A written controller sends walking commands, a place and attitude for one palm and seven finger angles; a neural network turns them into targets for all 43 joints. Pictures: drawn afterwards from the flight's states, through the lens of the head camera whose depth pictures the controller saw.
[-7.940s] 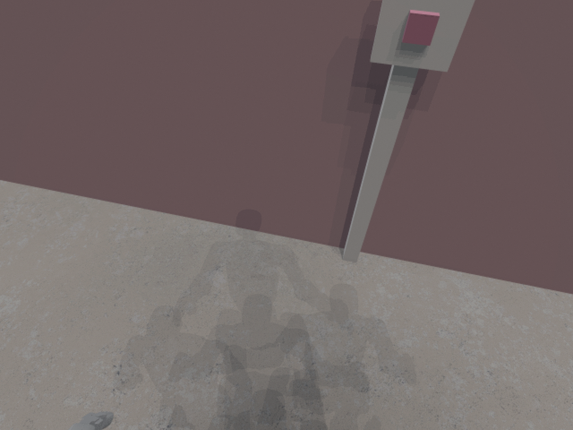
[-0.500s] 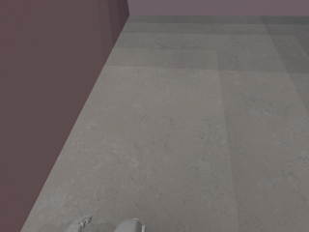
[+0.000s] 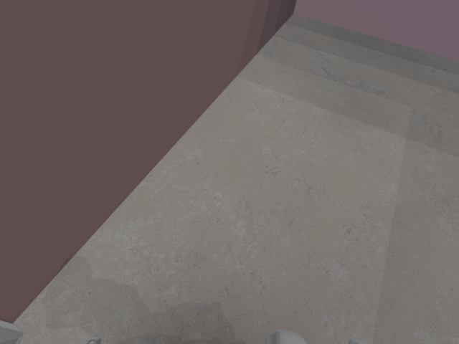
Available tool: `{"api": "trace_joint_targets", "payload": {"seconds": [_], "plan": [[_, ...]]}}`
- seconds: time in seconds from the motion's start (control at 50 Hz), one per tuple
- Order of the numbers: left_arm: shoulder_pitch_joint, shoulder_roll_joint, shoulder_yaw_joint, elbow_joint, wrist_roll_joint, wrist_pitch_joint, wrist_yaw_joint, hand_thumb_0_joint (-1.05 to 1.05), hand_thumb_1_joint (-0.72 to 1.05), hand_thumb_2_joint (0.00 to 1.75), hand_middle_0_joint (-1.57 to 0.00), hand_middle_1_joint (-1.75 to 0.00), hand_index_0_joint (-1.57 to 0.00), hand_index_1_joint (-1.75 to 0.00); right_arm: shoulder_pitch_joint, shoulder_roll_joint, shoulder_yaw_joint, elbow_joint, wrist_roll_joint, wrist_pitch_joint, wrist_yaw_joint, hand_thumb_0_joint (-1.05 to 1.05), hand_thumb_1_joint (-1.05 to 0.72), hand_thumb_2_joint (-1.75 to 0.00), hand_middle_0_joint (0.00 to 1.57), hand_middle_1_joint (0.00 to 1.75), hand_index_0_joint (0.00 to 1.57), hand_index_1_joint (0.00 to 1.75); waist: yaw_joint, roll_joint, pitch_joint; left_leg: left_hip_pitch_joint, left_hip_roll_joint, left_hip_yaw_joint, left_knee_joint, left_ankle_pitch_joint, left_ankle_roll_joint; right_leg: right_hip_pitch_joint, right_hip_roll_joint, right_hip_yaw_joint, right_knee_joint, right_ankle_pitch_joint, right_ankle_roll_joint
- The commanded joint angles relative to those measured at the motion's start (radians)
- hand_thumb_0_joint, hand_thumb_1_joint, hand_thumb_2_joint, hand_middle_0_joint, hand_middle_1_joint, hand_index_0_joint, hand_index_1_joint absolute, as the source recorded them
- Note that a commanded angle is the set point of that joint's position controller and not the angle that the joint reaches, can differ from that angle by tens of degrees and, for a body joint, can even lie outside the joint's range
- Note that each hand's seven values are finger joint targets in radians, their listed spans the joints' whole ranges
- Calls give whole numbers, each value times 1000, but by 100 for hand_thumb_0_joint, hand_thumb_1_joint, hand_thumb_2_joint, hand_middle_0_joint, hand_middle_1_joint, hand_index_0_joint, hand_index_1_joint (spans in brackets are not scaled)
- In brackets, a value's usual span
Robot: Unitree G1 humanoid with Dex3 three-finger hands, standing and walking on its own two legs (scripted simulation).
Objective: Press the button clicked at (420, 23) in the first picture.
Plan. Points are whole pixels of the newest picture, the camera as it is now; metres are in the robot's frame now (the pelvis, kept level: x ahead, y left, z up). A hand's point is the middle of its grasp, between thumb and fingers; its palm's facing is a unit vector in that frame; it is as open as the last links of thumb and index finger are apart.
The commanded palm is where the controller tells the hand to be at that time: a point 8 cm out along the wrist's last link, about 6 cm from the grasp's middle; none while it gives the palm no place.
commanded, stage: turn to face it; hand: left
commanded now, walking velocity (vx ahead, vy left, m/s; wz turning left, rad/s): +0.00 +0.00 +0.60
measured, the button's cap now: out of the picture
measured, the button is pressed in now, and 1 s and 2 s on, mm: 0 0 0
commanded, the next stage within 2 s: take the last steps up to it in 1.80 s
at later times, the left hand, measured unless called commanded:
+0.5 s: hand out of the picture +0.01 +0.16 -0.15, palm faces +0.32 -0.91 -0.27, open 7.4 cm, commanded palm none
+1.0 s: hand out of the picture -0.06 +0.22 -0.15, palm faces +0.59 -0.76 -0.27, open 7.4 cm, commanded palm none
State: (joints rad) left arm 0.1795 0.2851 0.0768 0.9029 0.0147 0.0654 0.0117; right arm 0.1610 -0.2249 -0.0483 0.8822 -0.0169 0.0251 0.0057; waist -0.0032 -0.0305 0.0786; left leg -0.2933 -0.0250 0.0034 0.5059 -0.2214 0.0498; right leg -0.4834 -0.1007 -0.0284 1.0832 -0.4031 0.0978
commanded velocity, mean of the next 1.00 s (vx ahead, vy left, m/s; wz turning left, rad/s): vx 0.00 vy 0.00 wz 0.60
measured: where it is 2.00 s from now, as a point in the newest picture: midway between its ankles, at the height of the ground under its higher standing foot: outside the picture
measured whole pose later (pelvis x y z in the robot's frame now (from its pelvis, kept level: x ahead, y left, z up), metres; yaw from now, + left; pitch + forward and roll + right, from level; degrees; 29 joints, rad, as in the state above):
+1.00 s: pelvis -0.03 -0.02 +0.00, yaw +36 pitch +0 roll -1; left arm 0.15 0.26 0.06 0.87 0.01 0.05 0.02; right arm 0.17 -0.22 -0.05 0.89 -0.02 0.04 0.01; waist -0.02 0.00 0.07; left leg -0.28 -0.04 -0.08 0.50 -0.21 0.02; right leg -0.41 -0.06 -0.02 0.87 -0.43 0.09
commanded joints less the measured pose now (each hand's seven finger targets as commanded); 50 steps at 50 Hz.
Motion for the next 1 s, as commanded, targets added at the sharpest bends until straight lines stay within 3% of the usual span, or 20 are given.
{"api": "trace_joint_targets", "payload": {"seconds": [0.0, 0.1, 0.14, 0.18, 0.2, 0.22, 0.24, 0.28, 0.32, 0.52, 0.58, 0.6, 0.62, 0.64, 0.66, 0.68, 0.72, 0.76, 0.9, 0.98], "plan": [[-39, 53, 13, -107, 0, -32, 3, 0, 90, 90, -20, -30, -20, -30, 57, -215, -63, -51, -6, -10, -9, 0, -90, -90, 20, 30, 20, 30, -41, 154, -126, 148, 253, -328, -185, 216, 124, -44, 12, 33, -88, -16, -1], [-46, 36, 4, -131, -6, -42, 9, 0, 90, 90, -20, -30, -20, -30, 57, -218, -74, -48, -10, 0, -6, 0, -90, -90, 20, 30, 20, 30, -39, 189, -146, 123, 227, -395, -138, 296, 125, 62, 61, 28, -271, -44, -17], [-6, 40, 4, -127, -9, -46, 11, 0, 90, 90, -20, -30, -20, -30, 36, -217, -76, -56, -10, 5, -4, 0, -90, -90, 20, 30, 20, 30, -21, 196, -145, 70, 202, -409, -115, 306, 111, 152, 86, 18, -388, -15, -26], [79, 54, 11, -111, -12, -56, 16, 0, 90, 90, -20, -30, -20, -30, 3, -202, -78, -70, -2, 9, -1, 0, -90, -90, 20, 30, 20, 30, 27, 167, -165, -49, 152, -398, -53, 208, 63, 338, 81, 10, -617, 135, -34], [110, 105, 22, -108, -2, -66, 21, 0, 90, 90, -20, -30, -20, -30, 15, -153, -73, -77, 6, 10, 4, 0, -90, -90, 20, 30, 20, 30, 41, 26, -178, -178, 76, -329, 65, 48, 1, 477, -38, 116, -772, 122, -69], [105, 199, 38, -120, 15, -72, 27, 0, 90, 90, -20, -30, -20, -30, 29, -88, -62, -103, 10, 8, 9, 0, -90, -90, 20, 30, 20, 30, 43, -265, -147, -366, -78, -102, 317, -277, -89, 516, -331, 428, -863, 88, -189], [59, 203, 34, -142, 7, -64, 30, 0, 90, 90, -20, -30, -20, -30, 29, -146, -75, -103, -5, 13, 8, 0, -90, -90, 20, 30, 20, 30, 30, -187, -130, -322, -30, -107, 513, -341, -89, 360, -419, 413, -871, 74, -262], [-33, 131, 19, -150, 3, -65, 26, 0, 90, 90, -20, -30, -20, -30, 15, -136, -78, -66, -11, 32, 19, 0, -90, -90, 20, 30, 20, 30, -9, -140, -29, -305, 14, -96, 691, -236, -89, 227, -287, 271, -856, 81, -225], [-65, 84, 2, -150, 4, -73, 22, 0, 90, 90, -20, -30, -20, -30, 59, -120, -70, -35, -11, 37, 29, 0, -90, -90, 20, 30, 20, 30, -36, -135, -18, -307, 33, -54, 742, -142, -111, 251, -211, 97, -803, 236, -194], [95, 159, 26, -70, 17, -64, 20, 0, 90, 90, -20, -30, -20, -30, -67, -84, -35, -56, 6, 23, 30, 0, -90, -90, 20, 30, 20, 30, 51, -193, -95, -153, 42, 88, 290, -229, -118, 418, -264, -47, -667, 602, -216], [83, 165, 34, -59, 11, -54, 16, 0, 90, 90, -20, -30, -20, -30, 1, -103, -36, -48, 5, 9, 24, 0, -90, -90, 20, 30, 20, 30, 13, -187, -133, -3, 28, 115, 48, -93, -97, 391, -251, -115, -542, 604, -156], [84, 151, 33, -62, 1, -49, 12, 0, 90, 90, -20, -30, -20, -30, 57, -145, -46, -35, 3, -1, 24, 0, -90, -90, 20, 30, 20, 30, -20, -87, -177, 150, 50, 80, -93, 58, -80, 304, -234, -146, -410, 532, -109], [101, 95, 27, -93, -7, -43, 5, 0, 90, 90, -20, -30, -20, -30, 112, -261, -75, -33, -5, -12, 19, 0, -90, -90, 20, 30, 20, 30, -51, 204, -224, 351, 284, -232, -131, 345, 21, 34, -115, -183, -185, 141, -30], [25, 46, -1, -137, 0, -41, 4, 0, 90, 90, -20, -30, -20, -30, 186, -336, -90, -18, 4, -5, 14, 0, -90, -90, 20, 30, 20, 30, -87, 340, -213, 362, 443, -391, -130, 651, 124, -116, -42, -118, -21, -291, 0], [-24, 60, 3, -137, 4, -29, 14, 0, 90, 90, -20, -30, -20, -30, 208, -312, -87, 6, 2, -8, 1, 0, -90, -90, 20, 30, 20, 30, -104, 286, -223, 309, 434, -387, -132, 533, 146, -127, -45, -22, 69, -257, -11], [-53, 55, 9, -126, -1, -30, 12, 0, 90, 90, -20, -30, -20, -30, 157, -289, -82, -7, -2, -7, -10, 0, -90, -90, 20, 30, 20, 30, -89, 286, -171, 241, 380, -356, -142, 412, 139, -145, -46, 5, 104, -185, -13], [-25, 64, 15, -92, 1, -33, -2, 0, 90, 90, -20, -30, -20, -30, 33, -221, -56, -39, -6, -10, -13, 0, -90, -90, 20, 30, 20, 30, -30, 222, -102, 136, 277, -251, -158, 335, 99, -100, -40, 16, 99, -39, -12], [20, 63, 15, -73, 3, -34, -5, 0, 90, 90, -20, -30, -20, -30, 5, -207, -52, -52, -3, -17, -12, 0, -90, -90, 20, 30, 20, 30, -13, 186, -127, 142, 250, -214, -163, 329, 92, -67, -27, 9, 63, 1, -5], [-40, 45, 5, -115, -4, -38, 4, 0, 90, 90, -20, -30, -20, -30, 49, -218, -64, -42, -8, -6, -9, 0, -90, -90, 20, 30, 20, 30, -38, 179, -122, 162, 251, -320, -148, 338, 126, -18, 26, 17, -157, -42, -1], [7, 39, 2, -120, -10, -48, 8, 0, 90, 90, -20, -30, -20, -30, 14, -219, -73, -57, -9, 3, -5, 0, -90, -90, 20, 30, 20, 30, -16, 211, -142, 91, 213, -364, -99, 374, 109, 140, 75, -2, -377, -10, -17]]}}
